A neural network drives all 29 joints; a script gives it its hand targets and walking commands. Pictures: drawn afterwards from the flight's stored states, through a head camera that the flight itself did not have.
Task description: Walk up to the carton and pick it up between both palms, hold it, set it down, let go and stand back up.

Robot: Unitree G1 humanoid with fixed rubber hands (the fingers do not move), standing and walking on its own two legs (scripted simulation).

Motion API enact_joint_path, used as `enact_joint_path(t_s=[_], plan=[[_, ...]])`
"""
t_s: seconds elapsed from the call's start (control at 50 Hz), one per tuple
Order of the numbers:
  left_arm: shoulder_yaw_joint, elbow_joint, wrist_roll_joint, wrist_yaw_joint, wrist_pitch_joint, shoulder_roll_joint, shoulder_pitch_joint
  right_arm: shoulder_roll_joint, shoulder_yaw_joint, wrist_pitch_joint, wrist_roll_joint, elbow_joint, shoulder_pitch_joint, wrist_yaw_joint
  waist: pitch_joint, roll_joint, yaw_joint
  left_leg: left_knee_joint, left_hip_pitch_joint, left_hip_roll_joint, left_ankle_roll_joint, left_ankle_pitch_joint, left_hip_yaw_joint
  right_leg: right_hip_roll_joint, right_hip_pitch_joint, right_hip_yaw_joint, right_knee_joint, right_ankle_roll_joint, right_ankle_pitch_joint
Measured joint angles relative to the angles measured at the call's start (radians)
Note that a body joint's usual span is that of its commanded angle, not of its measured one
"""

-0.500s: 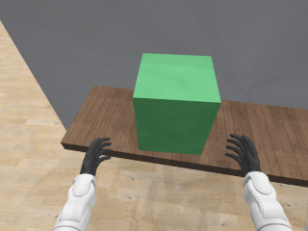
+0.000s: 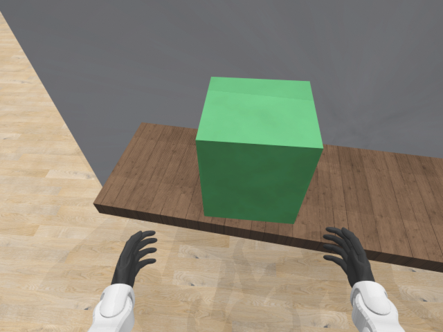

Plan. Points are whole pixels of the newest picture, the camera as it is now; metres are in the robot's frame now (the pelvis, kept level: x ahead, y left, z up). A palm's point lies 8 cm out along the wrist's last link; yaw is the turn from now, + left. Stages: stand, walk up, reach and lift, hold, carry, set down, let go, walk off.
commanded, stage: set down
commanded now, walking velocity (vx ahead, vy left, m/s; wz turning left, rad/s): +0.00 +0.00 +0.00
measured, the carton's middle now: (253, 152) +0.46 -0.07 +0.04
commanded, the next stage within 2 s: let go in 0.84 s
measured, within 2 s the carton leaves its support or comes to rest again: neither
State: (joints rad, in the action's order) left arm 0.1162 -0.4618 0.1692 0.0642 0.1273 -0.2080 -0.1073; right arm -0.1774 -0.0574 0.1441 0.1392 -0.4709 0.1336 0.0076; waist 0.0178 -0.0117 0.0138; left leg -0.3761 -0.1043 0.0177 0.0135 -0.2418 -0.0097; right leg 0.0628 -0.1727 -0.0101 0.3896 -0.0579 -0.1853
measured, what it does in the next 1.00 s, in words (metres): stands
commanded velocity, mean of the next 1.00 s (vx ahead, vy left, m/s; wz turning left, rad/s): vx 0.00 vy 0.00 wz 0.00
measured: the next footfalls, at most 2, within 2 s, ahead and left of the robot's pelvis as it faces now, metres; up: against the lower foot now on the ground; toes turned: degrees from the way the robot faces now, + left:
none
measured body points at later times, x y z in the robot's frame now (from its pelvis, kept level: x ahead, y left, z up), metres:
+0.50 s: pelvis +0.01 +0.01 +0.00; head +0.01 +0.02 +0.45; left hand +0.19 +0.22 -0.07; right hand +0.18 -0.22 -0.07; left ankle -0.02 +0.11 -0.74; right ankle +0.02 -0.08 -0.74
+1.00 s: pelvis +0.00 +0.01 +0.00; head +0.02 +0.03 +0.45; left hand +0.16 +0.25 -0.10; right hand +0.16 -0.21 -0.10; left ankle -0.02 +0.11 -0.74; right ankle +0.02 -0.08 -0.74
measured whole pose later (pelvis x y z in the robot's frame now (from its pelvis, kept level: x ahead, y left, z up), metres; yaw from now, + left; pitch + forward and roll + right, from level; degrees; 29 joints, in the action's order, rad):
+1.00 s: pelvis +0.00 +0.01 +0.00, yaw +0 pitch -4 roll -1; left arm 0.02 -0.53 0.01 0.05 -0.11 -0.20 -0.20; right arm -0.16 -0.04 0.20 -0.01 -0.76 0.18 -0.04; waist 0.10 -0.02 -0.03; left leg -0.42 -0.07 0.01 0.03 -0.28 -0.03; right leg 0.06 -0.12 -0.01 0.39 -0.04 -0.19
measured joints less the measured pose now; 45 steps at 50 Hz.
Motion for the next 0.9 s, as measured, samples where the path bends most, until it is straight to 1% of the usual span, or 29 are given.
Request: enact_joint_path(t_s=[0.14,0.36,0.62,0.9], plan=[[-0.031,0.007,-0.031,-0.021,-0.060,-0.011,-0.051,0.016,0.011,0.004,-0.019,-0.037,0.036,0.009,0.002,-0.012,-0.011,0.016,0.037,-0.003,-0.002,-0.002,0.003,0.003,0.039,0.002,-0.019,-0.002,-0.001],[-0.040,0.036,-0.063,-0.015,-0.132,-0.012,-0.109,0.033,0.009,-0.006,-0.063,-0.061,0.089,-0.008,0.020,-0.010,-0.020,0.018,0.052,-0.003,0.003,-0.008,-0.006,0.002,0.056,-0.004,-0.027,0.003,-0.002],[-0.076,-0.011,-0.118,-0.020,-0.169,0.003,-0.113,0.020,0.020,0.032,-0.098,-0.148,0.095,-0.031,0.049,-0.004,-0.036,0.012,0.057,-0.004,0.011,-0.016,-0.022,0.002,0.063,-0.015,-0.034,0.012,0.001],[-0.101,-0.061,-0.164,-0.020,-0.218,0.012,-0.111,0.016,0.030,0.046,-0.129,-0.255,0.070,-0.049,0.074,-0.006,-0.045,-0.018,0.048,-0.004,0.016,-0.027,-0.019,-0.002,0.066,-0.003,-0.024,0.016,-0.003]])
